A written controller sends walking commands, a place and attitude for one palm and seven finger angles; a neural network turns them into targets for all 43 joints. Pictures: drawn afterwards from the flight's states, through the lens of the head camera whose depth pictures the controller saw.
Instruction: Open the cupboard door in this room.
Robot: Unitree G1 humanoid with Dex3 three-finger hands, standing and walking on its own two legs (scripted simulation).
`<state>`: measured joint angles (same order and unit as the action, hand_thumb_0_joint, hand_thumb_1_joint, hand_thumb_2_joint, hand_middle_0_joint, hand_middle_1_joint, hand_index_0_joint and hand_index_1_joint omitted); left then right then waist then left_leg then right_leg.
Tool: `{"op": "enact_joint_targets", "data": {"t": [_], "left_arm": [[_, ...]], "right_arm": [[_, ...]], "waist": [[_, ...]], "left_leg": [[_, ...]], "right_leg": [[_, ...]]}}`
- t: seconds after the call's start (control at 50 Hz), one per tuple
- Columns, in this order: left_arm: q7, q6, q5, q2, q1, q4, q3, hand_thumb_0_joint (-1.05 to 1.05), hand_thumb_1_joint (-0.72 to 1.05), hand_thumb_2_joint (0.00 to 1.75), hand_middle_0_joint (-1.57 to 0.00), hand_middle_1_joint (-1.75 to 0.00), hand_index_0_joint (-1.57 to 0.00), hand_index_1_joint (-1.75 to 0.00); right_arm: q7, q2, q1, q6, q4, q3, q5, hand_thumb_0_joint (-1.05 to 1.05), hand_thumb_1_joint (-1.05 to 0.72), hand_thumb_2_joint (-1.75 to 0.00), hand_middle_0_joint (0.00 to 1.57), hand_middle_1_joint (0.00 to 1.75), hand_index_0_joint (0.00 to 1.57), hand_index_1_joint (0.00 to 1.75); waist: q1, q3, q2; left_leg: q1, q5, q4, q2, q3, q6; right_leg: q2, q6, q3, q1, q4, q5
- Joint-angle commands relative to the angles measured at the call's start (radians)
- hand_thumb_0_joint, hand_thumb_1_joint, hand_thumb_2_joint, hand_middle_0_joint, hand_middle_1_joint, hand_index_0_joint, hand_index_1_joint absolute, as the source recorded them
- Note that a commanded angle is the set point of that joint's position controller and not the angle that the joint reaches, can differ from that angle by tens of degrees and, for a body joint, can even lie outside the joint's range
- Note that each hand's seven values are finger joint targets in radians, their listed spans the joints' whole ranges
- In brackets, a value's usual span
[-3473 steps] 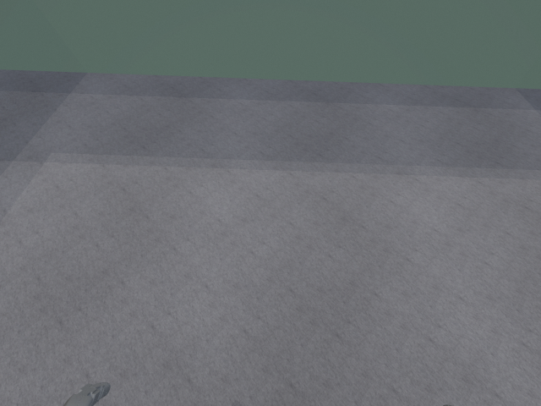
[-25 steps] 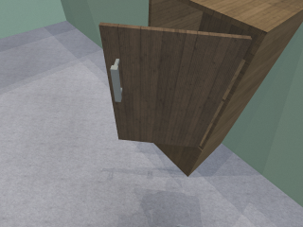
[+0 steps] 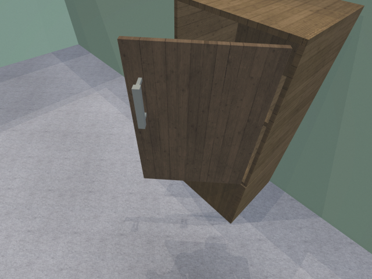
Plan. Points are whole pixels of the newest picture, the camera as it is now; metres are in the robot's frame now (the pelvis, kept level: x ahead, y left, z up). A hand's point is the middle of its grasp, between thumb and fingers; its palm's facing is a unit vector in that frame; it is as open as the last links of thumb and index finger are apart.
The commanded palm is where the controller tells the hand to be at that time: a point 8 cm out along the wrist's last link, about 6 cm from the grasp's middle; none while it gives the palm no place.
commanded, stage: come to a stop and stand still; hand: left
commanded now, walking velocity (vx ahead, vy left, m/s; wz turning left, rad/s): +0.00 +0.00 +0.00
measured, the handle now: (140, 103) +0.55 +0.15 +0.08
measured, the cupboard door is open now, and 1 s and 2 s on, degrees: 43 43 43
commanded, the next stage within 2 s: look again from close up in 0.52 s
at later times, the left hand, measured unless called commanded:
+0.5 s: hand out of the picture +0.05 +0.23 -0.14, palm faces +0.02 -0.94 -0.34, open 7.4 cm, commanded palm none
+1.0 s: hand out of the picture +0.08 +0.22 -0.14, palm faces +0.02 -0.95 -0.30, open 7.4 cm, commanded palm none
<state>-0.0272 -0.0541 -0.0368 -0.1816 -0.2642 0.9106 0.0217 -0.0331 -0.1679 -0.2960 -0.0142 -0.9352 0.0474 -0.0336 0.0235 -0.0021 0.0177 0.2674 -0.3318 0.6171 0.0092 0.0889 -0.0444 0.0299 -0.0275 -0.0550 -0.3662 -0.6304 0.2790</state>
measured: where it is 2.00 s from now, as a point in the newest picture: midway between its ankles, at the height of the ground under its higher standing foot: outside the picture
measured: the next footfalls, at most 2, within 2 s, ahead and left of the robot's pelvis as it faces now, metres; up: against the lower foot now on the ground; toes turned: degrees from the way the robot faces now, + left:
none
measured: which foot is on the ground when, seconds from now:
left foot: down 0.00-1.00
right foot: down 0.00-1.00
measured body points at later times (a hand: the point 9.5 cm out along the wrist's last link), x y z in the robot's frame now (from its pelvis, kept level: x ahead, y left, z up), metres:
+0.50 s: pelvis -0.01 -0.01 +0.01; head -0.02 -0.02 +0.46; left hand +0.05 +0.28 -0.12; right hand +0.03 -0.31 -0.13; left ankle +0.00 +0.09 -0.73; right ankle +0.06 -0.11 -0.73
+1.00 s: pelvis +0.02 -0.01 +0.02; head +0.02 -0.01 +0.47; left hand +0.08 +0.27 -0.12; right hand +0.09 -0.28 -0.12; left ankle +0.00 +0.09 -0.73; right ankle +0.06 -0.11 -0.73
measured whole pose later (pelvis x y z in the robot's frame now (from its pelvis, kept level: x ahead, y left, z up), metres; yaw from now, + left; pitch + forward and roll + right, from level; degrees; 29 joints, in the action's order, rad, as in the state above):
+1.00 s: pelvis +0.02 -0.01 +0.02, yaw +2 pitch -2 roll +0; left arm -0.02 0.01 -0.02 -0.28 -0.17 1.07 0.00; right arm 0.00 -0.28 -0.17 0.02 -1.10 0.00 -0.02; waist 0.01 -0.02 0.00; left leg 0.12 -0.22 0.37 0.02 0.05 -0.03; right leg 0.03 -0.02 -0.09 -0.20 -0.38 0.15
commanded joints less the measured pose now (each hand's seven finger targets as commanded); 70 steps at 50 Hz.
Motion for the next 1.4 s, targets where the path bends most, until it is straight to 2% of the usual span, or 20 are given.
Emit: {"op": "enact_joint_targets", "data": {"t": [0.0, 0.06, 0.2, 0.3, 0.42, 0.52, 0.76, 1.14, 1.16, 1.18, 1.2, 1.22, 1.24, 1.26, 1.28, 1.3, 1.32, 1.34, 1.36, 1.38], "left_arm": [[0.008, 0.049, 0.000, -0.121, -0.039, -0.067, 0.033, 0.00, 0.90, 0.90, -0.20, -0.30, -0.20, -0.30], [0.010, 0.057, 0.005, -0.168, -0.008, -0.076, 0.041, 0.00, 0.90, 0.90, -0.20, -0.30, -0.20, -0.30], [0.009, 0.078, 0.011, -0.250, 0.027, -0.064, 0.054, 0.00, 0.90, 0.90, -0.20, -0.30, -0.20, -0.30], [0.011, 0.082, 0.013, -0.280, 0.055, -0.038, 0.052, 0.00, 0.90, 0.90, -0.20, -0.30, -0.20, -0.30], [0.012, 0.085, 0.015, -0.291, 0.058, 0.007, 0.042, 0.00, 0.90, 0.90, -0.20, -0.30, -0.20, -0.30], [0.013, 0.086, 0.018, -0.300, 0.079, 0.036, 0.032, 0.00, 0.90, 0.90, -0.20, -0.30, -0.20, -0.30], [0.007, 0.092, 0.023, -0.291, 0.111, 0.088, 0.013, 0.00, 0.90, 0.90, -0.20, -0.30, -0.20, -0.30], [0.003, 0.089, 0.019, -0.276, 0.100, 0.123, 0.008, 0.00, 0.90, 0.90, -0.20, -0.30, -0.20, -0.30], [-0.037, 0.098, 0.022, -0.171, -0.021, 0.157, -0.005, 0.00, 0.90, 0.90, -0.20, -0.30, -0.20, -0.30], [-0.008, 0.307, 0.190, -0.516, 0.757, -1.220, 0.348, 0.00, 0.88, 0.89, -0.20, -0.32, -0.20, -0.32], [0.005, 0.263, 0.142, -0.394, 0.169, -0.870, 0.273, 0.00, 0.85, 0.88, -0.20, -0.33, -0.20, -0.33], [-0.015, 0.248, 0.196, -0.316, 0.160, -0.810, 0.227, 0.00, 0.83, 0.87, -0.21, -0.34, -0.21, -0.34], [0.003, 0.207, 0.223, -0.108, -0.027, -0.732, 0.127, 0.00, 0.81, 0.86, -0.21, -0.36, -0.21, -0.36], [0.019, 0.254, 0.246, -0.143, 0.147, -0.860, 0.156, 0.00, 0.78, 0.85, -0.21, -0.37, -0.21, -0.37], [0.050, 0.306, 0.249, -0.159, 0.082, -0.789, 0.193, 0.00, 0.76, 0.84, -0.21, -0.39, -0.21, -0.39], [0.086, 0.359, 0.262, -0.118, 0.006, -0.709, 0.184, 0.00, 0.74, 0.83, -0.21, -0.40, -0.21, -0.40], [0.126, 0.411, 0.273, -0.129, -0.120, -0.614, 0.240, 0.00, 0.71, 0.82, -0.21, -0.42, -0.21, -0.42], [0.183, 0.473, 0.290, -0.080, -0.187, -0.577, 0.220, 0.00, 0.69, 0.81, -0.22, -0.43, -0.22, -0.43], [0.241, 0.541, 0.310, -0.070, -0.235, -0.548, 0.226, 0.00, 0.67, 0.80, -0.22, -0.45, -0.22, -0.45], [0.302, 0.607, 0.326, -0.076, -0.275, -0.547, 0.241, 0.00, 0.64, 0.79, -0.22, -0.47, -0.22, -0.47]], "right_arm": [[-0.010, -0.179, 0.013, 0.041, 0.111, 0.039, 0.006, 0.00, -0.90, -0.90, 0.20, 0.30, 0.20, 0.30], [-0.001, -0.201, 0.010, 0.038, 0.110, 0.039, 0.005, 0.00, -0.90, -0.90, 0.20, 0.30, 0.20, 0.30], [0.014, -0.244, 0.006, 0.040, 0.074, 0.038, 0.007, 0.00, -0.90, -0.90, 0.20, 0.30, 0.20, 0.30], [0.021, -0.271, 0.022, 0.044, 0.039, 0.032, 0.007, 0.00, -0.90, -0.90, 0.20, 0.30, 0.20, 0.30], [0.026, -0.292, 0.053, 0.052, -0.002, 0.020, 0.009, 0.00, -0.90, -0.90, 0.20, 0.30, 0.20, 0.30], [0.028, -0.301, 0.054, 0.051, -0.038, 0.011, 0.012, 0.00, -0.90, -0.90, 0.20, 0.30, 0.20, 0.30], [0.023, -0.307, 0.099, 0.058, -0.097, -0.005, 0.019, 0.00, -0.90, -0.90, 0.20, 0.30, 0.20, 0.30], [0.016, -0.298, 0.157, 0.056, -0.122, -0.011, 0.020, 0.00, -0.90, -0.90, 0.20, 0.30, 0.20, 0.30], [0.023, -0.204, 0.124, 0.063, -0.073, -0.031, 0.033, 0.00, -0.90, -0.90, 0.20, 0.30, 0.20, 0.30], [-0.017, -0.270, 0.128, 0.172, 0.265, 0.001, 0.079, 0.00, -0.90, -0.90, 0.20, 0.30, 0.20, 0.30], [-0.048, -0.239, 0.209, 0.248, 0.253, -0.021, 0.065, 0.00, -0.90, -0.90, 0.20, 0.30, 0.20, 0.30], [-0.049, -0.259, 0.178, 0.270, 0.216, -0.023, 0.075, 0.00, -0.90, -0.90, 0.20, 0.30, 0.20, 0.30], [-0.037, -0.192, 0.128, 0.283, 0.217, -0.019, 0.088, 0.00, -0.90, -0.90, 0.20, 0.30, 0.20, 0.30], [-0.034, -0.234, 0.164, 0.301, 0.291, -0.010, 0.078, 0.00, -0.90, -0.90, 0.20, 0.30, 0.20, 0.30], [-0.036, -0.237, 0.141, 0.312, 0.303, 0.009, 0.070, 0.00, -0.90, -0.90, 0.20, 0.30, 0.20, 0.30], [-0.036, -0.231, 0.147, 0.323, 0.322, 0.009, 0.067, 0.00, -0.90, -0.90, 0.20, 0.30, 0.20, 0.30], [-0.027, -0.232, 0.147, 0.330, 0.346, 0.019, 0.067, 0.00, -0.90, -0.90, 0.20, 0.30, 0.20, 0.30], [-0.016, -0.225, 0.145, 0.337, 0.368, 0.019, 0.064, 0.00, -0.90, -0.90, 0.20, 0.30, 0.20, 0.30], [-0.007, -0.224, 0.158, 0.347, 0.391, 0.027, 0.063, 0.00, -0.90, -0.90, 0.20, 0.30, 0.20, 0.30], [0.005, -0.221, 0.166, 0.356, 0.411, 0.033, 0.060, 0.00, -0.90, -0.90, 0.20, 0.30, 0.20, 0.30]], "waist": [[-0.026, -0.031, -0.015], [-0.008, -0.088, 0.022], [0.009, -0.048, 0.074], [0.002, -0.031, 0.031], [-0.021, -0.026, -0.018], [-0.019, -0.038, -0.005], [-0.021, 0.013, -0.020], [-0.026, 0.026, -0.029], [-0.030, 0.027, -0.036], [0.044, 0.386, -0.170], [-0.073, 0.246, -0.263], [-0.035, 0.163, -0.295], [-0.005, 0.088, -0.184], [0.019, -0.044, -0.135], [0.013, -0.032, -0.038], [0.003, -0.099, 0.064], [-0.031, -0.108, 0.124], [-0.047, -0.077, 0.202], [-0.061, -0.052, 0.239], [-0.075, 0.006, 0.221]], "left_leg": [[0.123, 0.049, -0.225, -0.160, -0.195, -0.042], [0.139, -0.111, -0.225, -0.107, -0.172, -0.029], [0.027, -0.073, -0.173, -0.064, -0.136, -0.029], [0.030, -0.090, -0.228, -0.079, -0.158, -0.025], [0.074, -0.082, -0.304, -0.105, -0.190, -0.018], [0.053, -0.034, -0.308, -0.104, -0.175, -0.006], [-0.033, 0.166, -0.324, -0.126, -0.160, 0.006], [-0.114, 0.262, -0.350, -0.134, -0.156, 0.012], [-0.092, 0.318, -0.194, -0.161, -0.093, 0.030], [-0.257, 0.386, -0.263, 0.010, -0.128, 0.058], [-0.245, 0.466, -0.266, -0.021, -0.078, 0.042], [-0.149, 0.312, -0.262, -0.016, -0.078, 0.075], [-0.136, 0.227, -0.271, -0.015, -0.100, 0.062], [-0.037, 0.132, -0.240, -0.010, -0.129, 0.057], [0.018, 0.044, -0.204, -0.010, -0.124, 0.048], [0.113, -0.030, -0.168, 0.001, -0.129, 0.044], [0.183, -0.048, -0.123, 0.014, -0.125, 0.047], [0.245, -0.066, -0.069, 0.022, -0.113, 0.048], [0.315, -0.077, 0.000, 0.027, -0.104, 0.048], [0.362, -0.069, 0.064, 0.034, -0.090, 0.050]], "right_leg": [[0.022, -0.016, 0.043, 0.096, 0.074, -0.087], [0.053, -0.040, 0.117, 0.028, 0.137, 0.049], [0.112, -0.055, 0.215, -0.024, 0.283, 0.224], [0.112, -0.041, 0.191, 0.022, 0.298, 0.225], [0.103, -0.027, 0.156, 0.128, 0.281, 0.128], [0.115, -0.024, 0.156, 0.141, 0.308, 0.107], [0.118, -0.016, 0.116, 0.232, 0.298, -0.143], [0.119, -0.007, 0.092, 0.268, 0.318, -0.250], [0.142, 0.012, 0.101, 0.239, 0.223, -0.461], [0.009, -0.012, 0.028, 0.335, 0.188, -0.377], [-0.003, -0.037, -0.009, 0.255, 0.172, -0.193], [0.001, -0.037, -0.038, 0.214, 0.178, -0.106], [-0.016, -0.019, -0.041, 0.146, 0.189, -0.095], [-0.009, -0.010, -0.043, 0.079, 0.185, -0.064], [-0.008, -0.001, -0.046, 0.025, 0.173, 0.021], [-0.016, 0.004, -0.052, -0.043, 0.151, 0.096], [-0.016, -0.003, -0.052, -0.070, 0.119, 0.141], [-0.022, 0.000, -0.049, -0.120, 0.068, 0.190], [-0.024, 0.001, -0.036, -0.165, 0.012, 0.218], [-0.021, -0.001, -0.015, -0.184, -0.037, 0.219]]}}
